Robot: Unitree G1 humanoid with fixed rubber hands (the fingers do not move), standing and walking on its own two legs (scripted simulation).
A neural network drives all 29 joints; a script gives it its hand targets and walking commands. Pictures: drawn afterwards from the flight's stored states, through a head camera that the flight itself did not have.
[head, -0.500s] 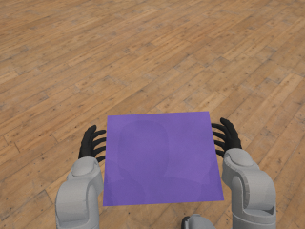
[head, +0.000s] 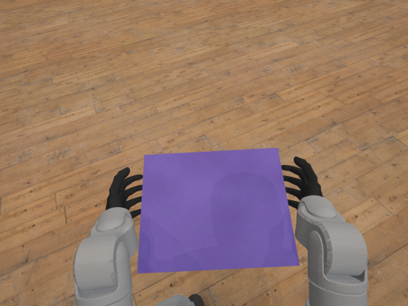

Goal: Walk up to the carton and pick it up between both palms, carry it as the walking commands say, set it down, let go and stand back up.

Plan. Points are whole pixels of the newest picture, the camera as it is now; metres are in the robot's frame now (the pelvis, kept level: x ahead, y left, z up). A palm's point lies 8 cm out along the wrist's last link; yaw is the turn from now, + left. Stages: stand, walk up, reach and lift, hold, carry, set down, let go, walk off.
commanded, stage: carry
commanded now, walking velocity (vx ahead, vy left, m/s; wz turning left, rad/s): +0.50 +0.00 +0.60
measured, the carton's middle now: (213, 215) +0.28 +0.00 +0.01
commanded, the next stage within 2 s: none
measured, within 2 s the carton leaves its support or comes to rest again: neither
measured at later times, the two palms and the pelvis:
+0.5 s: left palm (110, 105) +0.54 +0.23 +0.10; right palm (230, 75) +0.63 -0.07 +0.10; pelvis +0.34 +0.01 +0.00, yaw +16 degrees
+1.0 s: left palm (72, 63) +0.78 +0.40 +0.09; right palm (162, 33) +0.94 +0.13 +0.09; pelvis +0.63 +0.13 +0.00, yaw +31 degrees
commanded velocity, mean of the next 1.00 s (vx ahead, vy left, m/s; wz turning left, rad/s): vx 0.38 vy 0.00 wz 0.46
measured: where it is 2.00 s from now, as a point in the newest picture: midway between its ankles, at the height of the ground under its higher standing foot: (182, 199)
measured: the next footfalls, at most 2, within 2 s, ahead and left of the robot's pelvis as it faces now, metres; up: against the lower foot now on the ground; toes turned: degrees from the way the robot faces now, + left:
left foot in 0.04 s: +0.19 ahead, +0.08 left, +0.00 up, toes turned +10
right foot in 0.50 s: +0.53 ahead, -0.08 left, +0.00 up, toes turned +7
